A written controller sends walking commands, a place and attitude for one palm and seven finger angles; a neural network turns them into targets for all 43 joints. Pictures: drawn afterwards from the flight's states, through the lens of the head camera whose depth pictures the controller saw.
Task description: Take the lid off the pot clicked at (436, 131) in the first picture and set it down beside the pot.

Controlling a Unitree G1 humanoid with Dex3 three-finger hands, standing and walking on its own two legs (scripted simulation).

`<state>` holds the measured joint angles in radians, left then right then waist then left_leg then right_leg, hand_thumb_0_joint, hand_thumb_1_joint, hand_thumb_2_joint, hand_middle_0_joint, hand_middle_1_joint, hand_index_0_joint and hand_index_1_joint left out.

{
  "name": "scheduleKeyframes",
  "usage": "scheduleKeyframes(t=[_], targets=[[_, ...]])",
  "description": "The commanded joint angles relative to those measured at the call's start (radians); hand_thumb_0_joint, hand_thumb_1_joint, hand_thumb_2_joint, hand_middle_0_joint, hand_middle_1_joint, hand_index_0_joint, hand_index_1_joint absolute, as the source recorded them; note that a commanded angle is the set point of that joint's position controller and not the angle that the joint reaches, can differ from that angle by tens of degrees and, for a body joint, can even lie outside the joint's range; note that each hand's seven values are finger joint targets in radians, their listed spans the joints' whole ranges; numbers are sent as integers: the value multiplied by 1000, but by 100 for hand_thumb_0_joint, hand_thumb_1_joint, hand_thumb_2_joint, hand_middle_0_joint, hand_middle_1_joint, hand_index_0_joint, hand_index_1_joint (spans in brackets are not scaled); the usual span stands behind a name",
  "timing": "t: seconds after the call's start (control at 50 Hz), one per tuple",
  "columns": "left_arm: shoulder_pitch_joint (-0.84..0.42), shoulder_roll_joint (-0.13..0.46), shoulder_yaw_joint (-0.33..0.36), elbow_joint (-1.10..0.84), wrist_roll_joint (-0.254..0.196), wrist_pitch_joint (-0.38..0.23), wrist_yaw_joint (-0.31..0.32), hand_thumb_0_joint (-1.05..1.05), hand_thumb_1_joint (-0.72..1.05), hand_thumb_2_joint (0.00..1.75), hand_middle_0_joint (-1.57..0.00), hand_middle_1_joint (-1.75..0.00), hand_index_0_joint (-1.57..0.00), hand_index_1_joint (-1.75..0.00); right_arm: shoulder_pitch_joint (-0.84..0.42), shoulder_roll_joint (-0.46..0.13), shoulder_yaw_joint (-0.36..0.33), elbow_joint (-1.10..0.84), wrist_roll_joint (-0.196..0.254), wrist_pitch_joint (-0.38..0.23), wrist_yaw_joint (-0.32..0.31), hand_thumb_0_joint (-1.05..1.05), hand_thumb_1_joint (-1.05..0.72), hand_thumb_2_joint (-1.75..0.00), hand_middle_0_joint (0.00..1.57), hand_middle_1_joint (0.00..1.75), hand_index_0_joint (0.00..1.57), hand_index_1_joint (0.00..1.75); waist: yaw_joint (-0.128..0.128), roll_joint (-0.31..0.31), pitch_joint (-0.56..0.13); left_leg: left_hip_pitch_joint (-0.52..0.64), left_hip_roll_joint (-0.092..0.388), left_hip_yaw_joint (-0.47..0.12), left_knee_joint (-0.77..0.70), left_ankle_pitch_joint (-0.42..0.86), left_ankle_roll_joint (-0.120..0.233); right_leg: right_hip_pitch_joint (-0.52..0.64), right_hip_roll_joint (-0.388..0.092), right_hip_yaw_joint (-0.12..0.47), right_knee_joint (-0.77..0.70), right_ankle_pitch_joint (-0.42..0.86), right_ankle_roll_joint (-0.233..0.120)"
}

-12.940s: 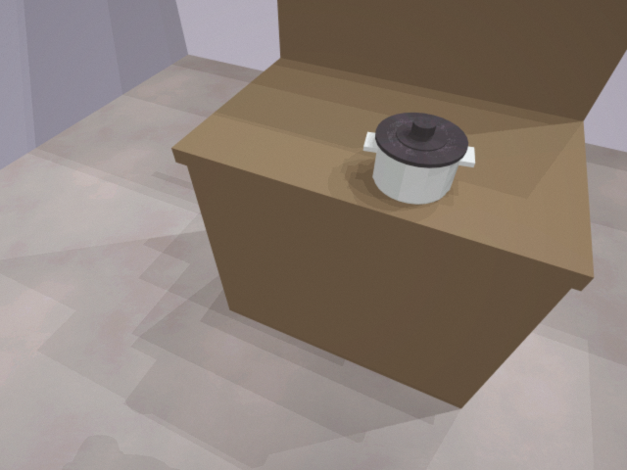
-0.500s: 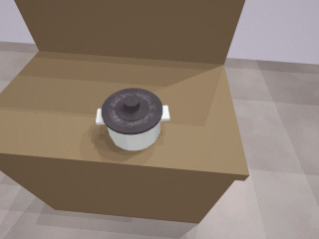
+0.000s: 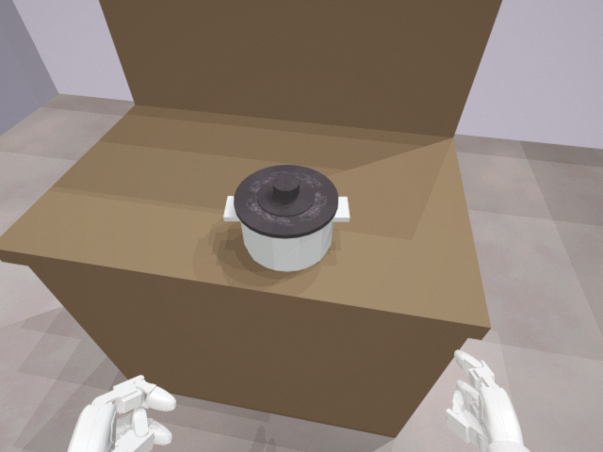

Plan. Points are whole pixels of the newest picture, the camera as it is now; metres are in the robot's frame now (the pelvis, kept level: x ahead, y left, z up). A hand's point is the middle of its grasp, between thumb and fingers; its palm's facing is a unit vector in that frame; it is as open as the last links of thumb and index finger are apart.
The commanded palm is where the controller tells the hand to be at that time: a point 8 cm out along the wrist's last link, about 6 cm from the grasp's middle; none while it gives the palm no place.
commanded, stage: lift the closed hand beside the body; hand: left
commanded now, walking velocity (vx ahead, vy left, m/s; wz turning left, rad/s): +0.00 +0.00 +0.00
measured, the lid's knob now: (286, 187) +0.48 +0.09 +0.10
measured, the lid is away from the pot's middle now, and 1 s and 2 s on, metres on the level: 0.00 0.00 0.00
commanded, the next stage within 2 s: raise the hand higher, near the body in 0.10 s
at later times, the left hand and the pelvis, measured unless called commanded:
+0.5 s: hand (99, 393) +0.16 +0.25 +0.06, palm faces +0.25 -0.89 -0.38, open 3.1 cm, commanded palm +0.11 +0.28 +0.08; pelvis +0.01 +0.03 +0.00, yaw -1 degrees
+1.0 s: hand (81, 343) +0.18 +0.26 +0.12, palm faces +0.32 -0.85 -0.42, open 3.1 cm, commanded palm +0.14 +0.29 +0.14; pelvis +0.02 +0.03 +0.00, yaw +0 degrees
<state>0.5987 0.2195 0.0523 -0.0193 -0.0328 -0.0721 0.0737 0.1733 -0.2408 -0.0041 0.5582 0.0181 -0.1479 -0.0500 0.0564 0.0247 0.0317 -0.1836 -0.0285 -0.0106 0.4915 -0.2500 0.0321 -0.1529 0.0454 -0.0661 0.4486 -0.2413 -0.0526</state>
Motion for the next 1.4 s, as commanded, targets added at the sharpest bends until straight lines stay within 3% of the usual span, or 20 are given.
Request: scheduleKeyframes(t=[0.0, 0.04, 0.16, 0.26, 0.34, 0.4, 0.48, 0.6, 0.72, 0.82, 0.94, 1.06, 1.08, 1.1, 1.12, 1.16, 1.22, 1.26, 1.3, 1.38], targets=[[14, 133, 104, -230, -2, -65, 12, 0, 90, 90, -130, -150, -130, -150, -92, -66, -24, -140, -8, -48, -23, 0, -90, -90, 20, 30, 20, 30, -21, -66, -37, 28, 22, 8, -77, 30, 9, -55, -71, 69, -152, -59, 39], [34, 140, 128, -164, 2, -62, 11, 0, 90, 90, -130, -150, -130, -150, -102, -70, -31, -126, -2, -39, -25, 0, -90, -90, 20, 30, 20, 30, -24, -118, 16, 10, 23, 9, -67, 8, 11, -94, -71, 77, -176, -107, 43], [43, 221, 201, -402, 10, -86, 26, 0, 90, 90, -130, -150, -130, -150, -118, -60, -21, -128, -8, -74, -25, 0, -90, -90, 20, 30, 20, 30, 9, 76, -83, 60, 30, -9, -98, 54, 7, -15, -79, 63, -139, -49, 29], [105, 104, 112, -255, 15, -58, 9, 0, 90, 90, -130, -150, -130, -150, -117, -65, -28, -96, -1, -67, -16, 0, -90, -90, 20, 30, 20, 30, -13, -83, 34, 22, 43, -18, -104, 81, 9, -66, -62, 36, -124, -2, 36], [44, 235, 207, -486, 18, -94, 22, 0, 90, 90, -130, -150, -130, -150, -118, -76, -29, -121, -2, -84, -17, 0, -90, -90, 20, 30, 20, 30, 9, 26, -54, 60, 44, -30, -114, 90, 5, -19, -67, 46, -105, 11, 31], [99, 208, 197, -540, 22, -88, 39, 0, 90, 90, -130, -150, -130, -150, -98, -58, -19, -121, -7, -99, -16, 0, -90, -90, 20, 30, 20, 30, 16, 84, -103, 87, 54, -48, -121, 181, -9, 11, -65, 35, -73, 77, 23], [142, 109, 122, -413, 22, -68, 16, 0, 90, 90, -130, -150, -130, -150, -104, -60, -27, -110, 0, -71, -2, 0, -90, -90, 20, 30, 20, 30, -3, -15, 24, 43, 63, -42, -121, 199, -15, -44, -58, 17, -68, 90, 27], [67, 222, 210, -668, 21, -97, 36, 0, 90, 90, -130, -150, -130, -150, -85, -64, -15, -148, -6, -82, -3, 0, -90, -90, 20, 30, 20, 30, 12, 114, -110, 98, 71, -72, -113, 257, -35, 13, -60, 28, -50, 113, 25], [67, 165, 181, -543, 19, -80, 22, 0, 90, 90, -130, -150, -130, -150, -92, -68, -19, -135, -5, -49, 8, 0, -90, -90, 20, 30, 20, 30, -3, 8, -3, 49, 76, -63, -118, 230, -36, -35, -55, 16, -55, 100, 26], [15, 238, 243, -711, 12, -98, 40, 0, 90, 90, -130, -150, -130, -150, -82, -67, -6, -155, -7, -60, 7, 0, -90, -90, 20, 30, 20, 30, 12, 104, -115, 92, 80, -90, -112, 282, -51, 16, -57, 25, -40, 117, 25], [0, 213, 253, -594, 5, -91, 35, 0, 90, 90, -130, -150, -130, -150, -106, -69, -12, -132, 0, -36, 7, 0, -90, -90, 20, 30, 20, 30, 2, 10, -15, 50, 70, -61, -114, 178, -27, -29, -53, 27, -70, 80, 23], [-49, 285, 327, -694, -2, -119, 56, 0, 90, 90, -130, -150, -130, -150, -102, -64, -5, -135, -3, -54, -3, 0, -90, -90, 20, 30, 20, 30, 17, 51, -107, 79, 61, -55, -108, 182, -22, 17, -62, 39, -81, 90, 23], [-81, 501, 284, -703, 434, -27, 93, 0, 87, 91, -129, -146, -129, -146, -128, -148, 7, -148, -25, 16, 11, 0, -90, -90, 20, 30, 20, 30, 25, 94, -74, -32, 41, -34, -80, 205, -26, -86, -33, 92, -37, 90, 16], [-91, 383, 253, -748, 440, 25, 110, 0, 84, 93, -128, -143, -128, -143, -147, -105, 2, -193, -24, 56, 22, 0, -90, -90, 20, 30, 20, 30, 24, 135, -70, -51, 41, -15, -79, 209, -35, -82, -48, 38, -26, 75, 5], [-117, 366, 230, -725, 449, 44, 113, 0, 81, 95, -127, -139, -127, -139, -143, -104, 0, -186, -23, 72, 28, 0, -90, -90, 20, 30, 20, 30, 13, 99, -58, -62, 35, -9, -67, 205, -28, -99, -45, 32, -20, 68, 6], [-53, 431, 249, -641, 626, 97, 108, 0, 74, 99, -125, -132, -125, -132, -163, -115, -5, -189, -16, 120, 42, 0, -90, -90, 20, 30, 20, 30, 40, 77, -71, -84, 31, 1, -61, 153, -20, -94, -29, 78, -19, 31, -5], [-62, 578, 314, -625, 749, 154, 70, 0, 65, 106, -122, -122, -122, -122, -212, -138, -2, -211, -4, 212, 41, 0, -90, -90, 20, 30, 20, 30, 53, 0, -158, -79, 16, 6, -38, 145, -1, -36, -43, 136, -23, 65, 4], [-148, 647, 323, -662, 790, 169, 34, 0, 58, 111, -120, -115, -120, -115, -236, -143, 2, -226, 9, 227, 38, 0, -90, -90, 20, 30, 20, 30, 46, 46, -249, -55, 20, -3, -26, 154, 5, 2, -60, 143, -13, 96, 14], [-141, 650, 301, -596, 795, 174, -20, 0, 52, 115, -118, -107, -118, -107, -231, -141, -1, -208, 18, 230, 32, 0, -90, -90, 20, 30, 20, 30, 37, 63, -264, -22, 24, -16, -28, 201, 13, 18, -69, 131, -21, 164, 25], [-193, 642, 248, -472, 738, 150, -157, 0, 39, 124, -114, -93, -114, -93, -209, -146, -12, -175, 37, 224, 25, 0, -90, -90, 20, 30, 20, 30, -5, -28, -162, -27, 16, -9, -31, 217, 27, -19, -70, 103, -53, 238, 52]])
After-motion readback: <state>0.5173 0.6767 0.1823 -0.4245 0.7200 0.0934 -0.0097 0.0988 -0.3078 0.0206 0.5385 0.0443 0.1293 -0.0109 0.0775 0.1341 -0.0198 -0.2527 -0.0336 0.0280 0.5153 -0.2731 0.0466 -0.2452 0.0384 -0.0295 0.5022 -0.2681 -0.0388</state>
